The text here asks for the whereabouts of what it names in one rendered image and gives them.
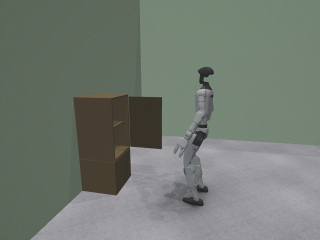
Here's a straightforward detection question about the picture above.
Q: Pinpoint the left robot thigh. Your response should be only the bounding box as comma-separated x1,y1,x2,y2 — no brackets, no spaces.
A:
183,132,204,173

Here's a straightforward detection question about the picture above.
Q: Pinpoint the robot thigh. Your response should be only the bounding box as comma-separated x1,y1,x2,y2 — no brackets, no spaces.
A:
191,146,200,165
183,132,204,173

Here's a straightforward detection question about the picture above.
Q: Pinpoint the left robot hand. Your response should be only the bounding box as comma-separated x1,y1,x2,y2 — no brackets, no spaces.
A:
173,137,189,158

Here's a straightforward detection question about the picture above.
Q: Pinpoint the right robot thigh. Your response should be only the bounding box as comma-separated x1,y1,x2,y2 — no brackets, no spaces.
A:
191,146,200,165

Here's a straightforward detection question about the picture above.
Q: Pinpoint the left robot upper arm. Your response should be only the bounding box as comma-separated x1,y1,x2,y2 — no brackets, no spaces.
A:
196,89,207,119

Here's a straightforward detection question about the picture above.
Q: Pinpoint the cupboard door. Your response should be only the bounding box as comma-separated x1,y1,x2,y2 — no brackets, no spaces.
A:
128,96,162,149

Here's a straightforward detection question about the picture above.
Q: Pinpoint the robot left forearm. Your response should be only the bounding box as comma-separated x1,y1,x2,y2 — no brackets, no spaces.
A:
184,111,203,140

